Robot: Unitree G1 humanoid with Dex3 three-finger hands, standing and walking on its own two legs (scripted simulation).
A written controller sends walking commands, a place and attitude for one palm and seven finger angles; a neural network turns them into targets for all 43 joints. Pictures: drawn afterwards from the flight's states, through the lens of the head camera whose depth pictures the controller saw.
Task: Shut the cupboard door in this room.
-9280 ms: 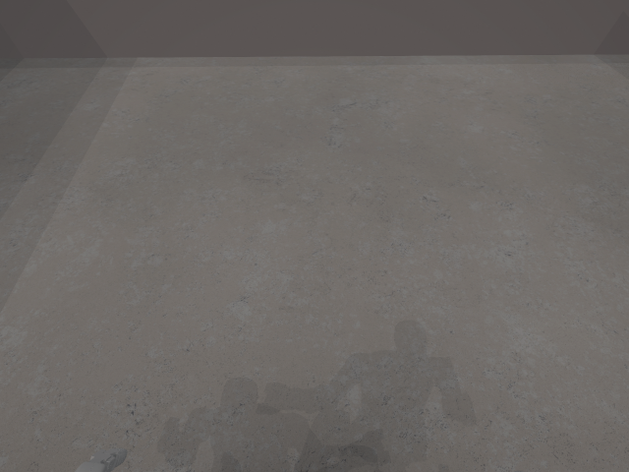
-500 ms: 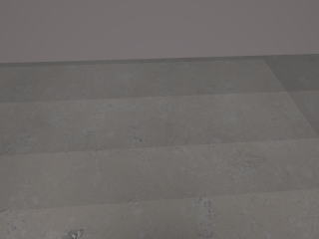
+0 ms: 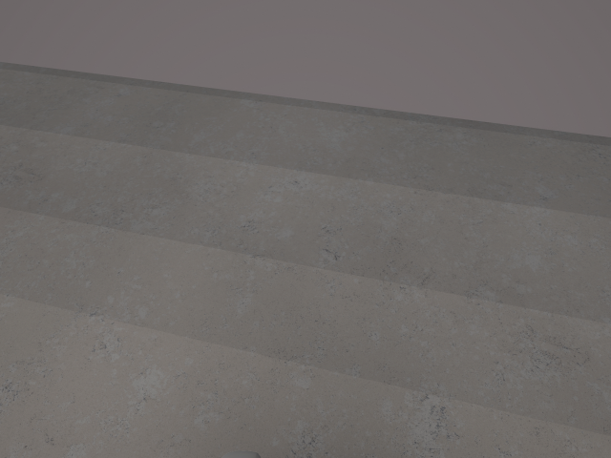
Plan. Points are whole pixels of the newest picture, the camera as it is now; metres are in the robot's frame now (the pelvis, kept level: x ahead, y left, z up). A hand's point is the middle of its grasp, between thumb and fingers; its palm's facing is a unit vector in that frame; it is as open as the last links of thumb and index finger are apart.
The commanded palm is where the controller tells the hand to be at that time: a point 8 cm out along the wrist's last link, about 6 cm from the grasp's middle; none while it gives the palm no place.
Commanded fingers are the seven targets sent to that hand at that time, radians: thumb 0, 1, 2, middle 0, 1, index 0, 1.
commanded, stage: turn or walk to find it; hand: left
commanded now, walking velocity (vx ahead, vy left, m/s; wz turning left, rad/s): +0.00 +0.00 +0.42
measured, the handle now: out of the picture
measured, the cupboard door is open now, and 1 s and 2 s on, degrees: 69 69 69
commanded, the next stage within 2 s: none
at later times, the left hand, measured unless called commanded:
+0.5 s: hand out of the picture +0.05 +0.24 -0.16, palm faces +0.18 -0.95 -0.26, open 7.4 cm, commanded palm none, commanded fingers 0.00 0.90 0.90 -0.20 -0.30 -0.20 -0.30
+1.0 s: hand out of the picture -0.08 +0.18 -0.16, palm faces +0.43 -0.86 -0.26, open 7.3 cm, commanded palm none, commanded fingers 0.00 0.90 0.90 -0.20 -0.30 -0.20 -0.30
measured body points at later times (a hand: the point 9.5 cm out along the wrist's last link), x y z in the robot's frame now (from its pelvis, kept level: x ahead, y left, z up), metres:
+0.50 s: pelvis -0.02 +0.02 +0.00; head +0.01 +0.02 +0.45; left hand +0.04 +0.29 -0.14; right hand +0.08 -0.21 -0.15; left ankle -0.02 +0.13 -0.74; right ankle -0.01 -0.11 -0.70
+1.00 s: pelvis -0.04 -0.02 +0.00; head +0.00 -0.02 +0.45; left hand -0.10 +0.22 -0.14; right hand +0.12 -0.23 -0.16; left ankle -0.12 +0.11 -0.69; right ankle +0.00 -0.10 -0.74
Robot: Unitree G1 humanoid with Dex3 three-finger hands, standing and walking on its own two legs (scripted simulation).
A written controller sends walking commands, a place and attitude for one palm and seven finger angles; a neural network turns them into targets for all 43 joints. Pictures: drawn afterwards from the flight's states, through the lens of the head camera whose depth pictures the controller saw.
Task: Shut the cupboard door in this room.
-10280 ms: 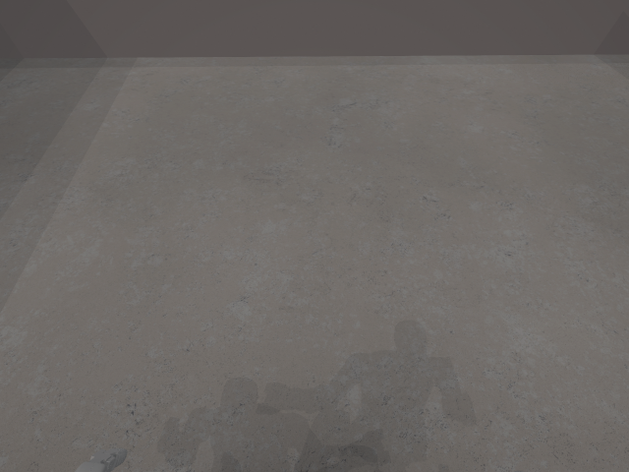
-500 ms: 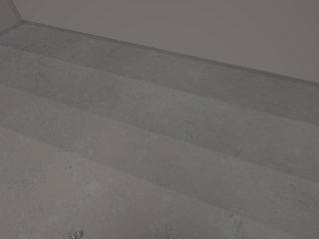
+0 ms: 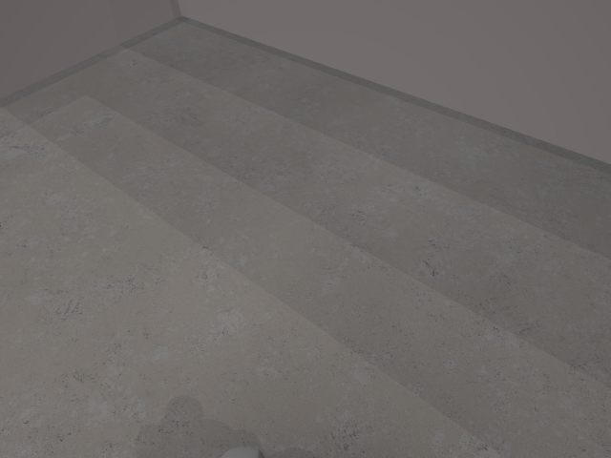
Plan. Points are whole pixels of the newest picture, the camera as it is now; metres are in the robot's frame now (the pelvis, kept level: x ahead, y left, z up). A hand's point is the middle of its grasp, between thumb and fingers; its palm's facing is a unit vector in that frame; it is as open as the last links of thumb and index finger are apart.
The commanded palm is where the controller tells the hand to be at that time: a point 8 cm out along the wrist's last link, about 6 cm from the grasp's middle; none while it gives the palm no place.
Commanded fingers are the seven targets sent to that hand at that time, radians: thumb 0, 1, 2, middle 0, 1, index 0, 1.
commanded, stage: turn or walk to find it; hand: left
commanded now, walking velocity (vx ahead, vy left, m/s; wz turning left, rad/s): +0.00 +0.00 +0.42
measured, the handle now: out of the picture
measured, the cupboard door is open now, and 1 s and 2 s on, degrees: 69 69 69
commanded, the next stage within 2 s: none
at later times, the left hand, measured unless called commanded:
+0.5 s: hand out of the picture +0.03 +0.26 -0.16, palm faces +0.21 -0.94 -0.26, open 7.4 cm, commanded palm none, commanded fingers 0.00 0.90 0.90 -0.20 -0.30 -0.20 -0.30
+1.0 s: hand out of the picture -0.07 +0.16 -0.15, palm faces +0.44 -0.85 -0.28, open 7.3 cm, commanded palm none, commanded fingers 0.00 0.90 0.90 -0.20 -0.30 -0.20 -0.30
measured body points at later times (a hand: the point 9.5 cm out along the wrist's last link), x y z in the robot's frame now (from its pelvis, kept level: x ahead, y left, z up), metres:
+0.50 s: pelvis -0.03 +0.03 +0.00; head +0.00 +0.04 +0.45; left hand +0.01 +0.31 -0.14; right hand +0.08 -0.19 -0.14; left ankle -0.02 +0.13 -0.74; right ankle -0.01 -0.12 -0.68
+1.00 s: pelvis -0.05 -0.04 +0.00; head -0.01 -0.07 +0.45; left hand -0.10 +0.20 -0.13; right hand +0.08 -0.27 -0.16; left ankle -0.16 +0.11 -0.65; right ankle -0.01 -0.10 -0.74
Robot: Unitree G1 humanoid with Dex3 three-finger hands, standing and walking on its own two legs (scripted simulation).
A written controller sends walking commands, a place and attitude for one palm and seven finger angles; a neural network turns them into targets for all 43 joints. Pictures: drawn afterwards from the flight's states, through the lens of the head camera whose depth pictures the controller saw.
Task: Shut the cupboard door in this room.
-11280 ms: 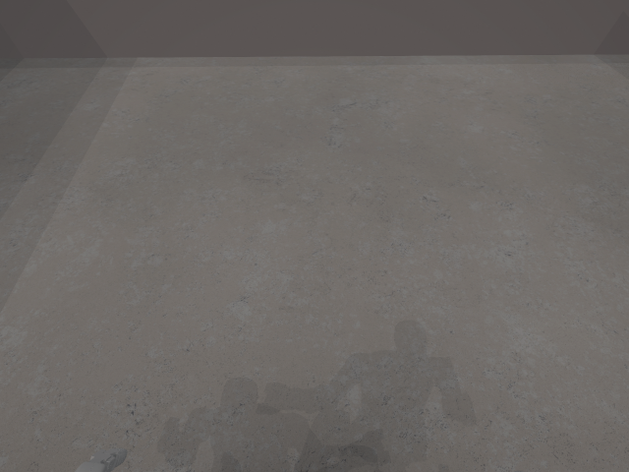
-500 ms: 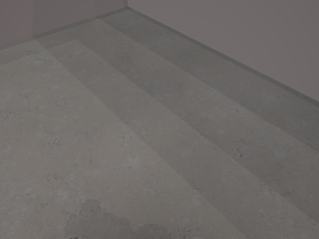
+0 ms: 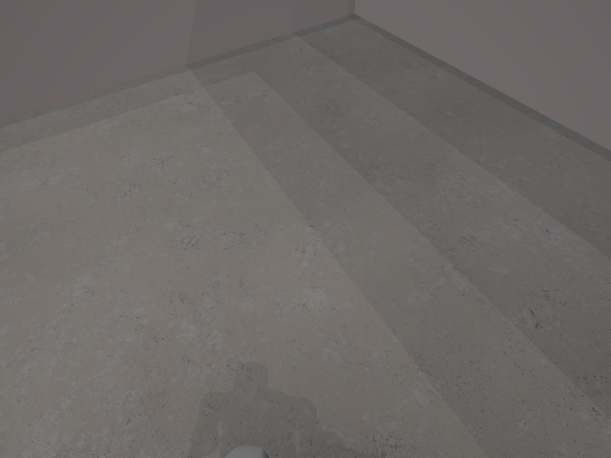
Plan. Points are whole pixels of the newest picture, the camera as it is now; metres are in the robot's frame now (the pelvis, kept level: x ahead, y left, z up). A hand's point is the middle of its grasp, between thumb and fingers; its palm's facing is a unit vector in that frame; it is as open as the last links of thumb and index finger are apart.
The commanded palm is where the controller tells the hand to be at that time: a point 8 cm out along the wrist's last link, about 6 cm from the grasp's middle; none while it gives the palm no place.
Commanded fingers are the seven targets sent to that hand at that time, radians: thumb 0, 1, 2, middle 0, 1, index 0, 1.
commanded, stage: turn or walk to find it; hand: left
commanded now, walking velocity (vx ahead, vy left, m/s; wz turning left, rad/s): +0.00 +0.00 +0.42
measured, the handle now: out of the picture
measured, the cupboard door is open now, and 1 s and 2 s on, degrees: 69 69 69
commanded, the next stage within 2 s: none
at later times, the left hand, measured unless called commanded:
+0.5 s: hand out of the picture -0.03 +0.27 -0.17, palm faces +0.24 -0.94 -0.25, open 7.4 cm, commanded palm none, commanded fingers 0.00 0.90 0.90 -0.20 -0.30 -0.20 -0.30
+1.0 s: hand out of the picture -0.07 +0.18 -0.15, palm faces +0.42 -0.87 -0.27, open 7.3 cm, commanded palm none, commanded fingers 0.00 0.90 0.90 -0.20 -0.30 -0.20 -0.30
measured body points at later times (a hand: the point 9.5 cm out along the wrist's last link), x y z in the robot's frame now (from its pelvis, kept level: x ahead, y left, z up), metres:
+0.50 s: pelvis -0.04 +0.05 +0.00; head -0.02 +0.06 +0.45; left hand -0.04 +0.32 -0.15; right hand +0.10 -0.17 -0.14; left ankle -0.04 +0.15 -0.74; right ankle -0.02 -0.10 -0.68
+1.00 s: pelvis -0.06 -0.02 +0.00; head -0.02 -0.04 +0.45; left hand -0.09 +0.23 -0.13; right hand +0.06 -0.25 -0.17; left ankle -0.16 +0.13 -0.65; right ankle -0.02 -0.09 -0.74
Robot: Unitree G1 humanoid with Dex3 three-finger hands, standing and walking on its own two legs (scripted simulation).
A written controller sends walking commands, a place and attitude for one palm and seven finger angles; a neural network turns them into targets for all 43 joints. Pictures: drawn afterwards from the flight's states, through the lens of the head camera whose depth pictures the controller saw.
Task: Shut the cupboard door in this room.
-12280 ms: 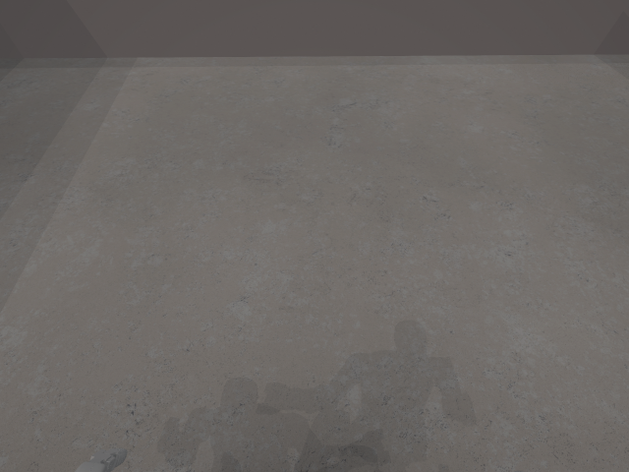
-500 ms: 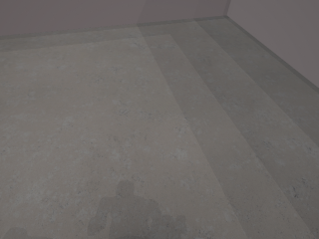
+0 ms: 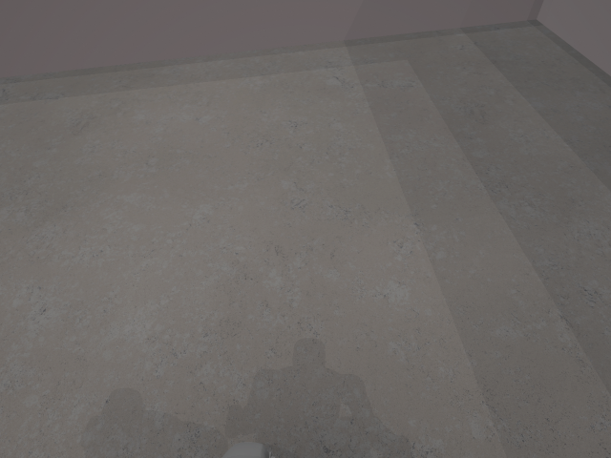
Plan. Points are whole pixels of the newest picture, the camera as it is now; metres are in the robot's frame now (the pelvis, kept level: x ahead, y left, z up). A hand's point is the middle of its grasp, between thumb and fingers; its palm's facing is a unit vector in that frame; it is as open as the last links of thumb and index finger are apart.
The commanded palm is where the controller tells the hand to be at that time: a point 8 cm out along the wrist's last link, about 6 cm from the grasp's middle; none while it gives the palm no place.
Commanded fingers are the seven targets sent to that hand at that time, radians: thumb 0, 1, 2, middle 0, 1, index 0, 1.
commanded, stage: turn or walk to find it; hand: left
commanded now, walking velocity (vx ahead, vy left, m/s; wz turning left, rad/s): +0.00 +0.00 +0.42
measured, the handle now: out of the picture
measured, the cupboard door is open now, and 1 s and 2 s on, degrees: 69 69 69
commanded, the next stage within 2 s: none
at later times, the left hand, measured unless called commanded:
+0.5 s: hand out of the picture -0.02 +0.28 -0.17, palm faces +0.23 -0.94 -0.24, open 7.4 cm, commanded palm none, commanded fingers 0.00 0.90 0.90 -0.20 -0.30 -0.20 -0.30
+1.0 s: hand out of the picture -0.04 +0.19 -0.15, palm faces +0.40 -0.87 -0.28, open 7.3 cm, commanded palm none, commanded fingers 0.00 0.90 0.90 -0.20 -0.30 -0.20 -0.30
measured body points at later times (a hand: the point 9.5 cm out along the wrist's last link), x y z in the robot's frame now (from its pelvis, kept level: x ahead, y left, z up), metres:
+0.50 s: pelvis -0.03 +0.06 +0.00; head -0.02 +0.08 +0.45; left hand -0.03 +0.33 -0.15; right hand +0.10 -0.16 -0.13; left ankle -0.04 +0.15 -0.74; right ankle -0.02 -0.10 -0.67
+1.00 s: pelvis -0.04 -0.01 +0.00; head +0.00 -0.04 +0.45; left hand -0.06 +0.24 -0.13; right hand +0.07 -0.25 -0.17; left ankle -0.14 +0.14 -0.64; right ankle -0.02 -0.09 -0.74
